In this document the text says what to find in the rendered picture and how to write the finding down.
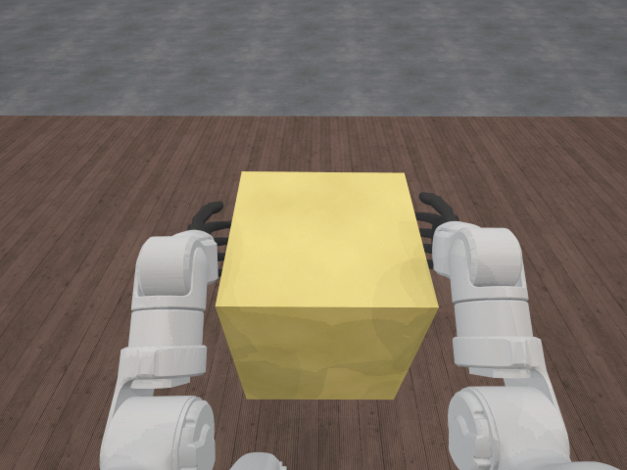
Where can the robot right hand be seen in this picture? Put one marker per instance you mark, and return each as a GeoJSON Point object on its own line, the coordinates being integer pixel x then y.
{"type": "Point", "coordinates": [446, 215]}

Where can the right robot upper arm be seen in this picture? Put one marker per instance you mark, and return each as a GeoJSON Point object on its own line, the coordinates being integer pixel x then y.
{"type": "Point", "coordinates": [509, 428]}

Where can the carton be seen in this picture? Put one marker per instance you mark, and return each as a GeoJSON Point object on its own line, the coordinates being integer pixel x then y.
{"type": "Point", "coordinates": [325, 291]}

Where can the left robot forearm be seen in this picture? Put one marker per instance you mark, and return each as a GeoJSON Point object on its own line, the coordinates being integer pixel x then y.
{"type": "Point", "coordinates": [166, 328]}

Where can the robot left hand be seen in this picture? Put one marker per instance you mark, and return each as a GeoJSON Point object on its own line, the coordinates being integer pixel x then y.
{"type": "Point", "coordinates": [202, 216]}

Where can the left robot upper arm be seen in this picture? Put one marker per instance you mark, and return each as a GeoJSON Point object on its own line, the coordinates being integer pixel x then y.
{"type": "Point", "coordinates": [161, 433]}

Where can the right robot forearm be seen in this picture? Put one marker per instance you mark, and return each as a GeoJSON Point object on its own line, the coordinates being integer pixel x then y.
{"type": "Point", "coordinates": [489, 290]}

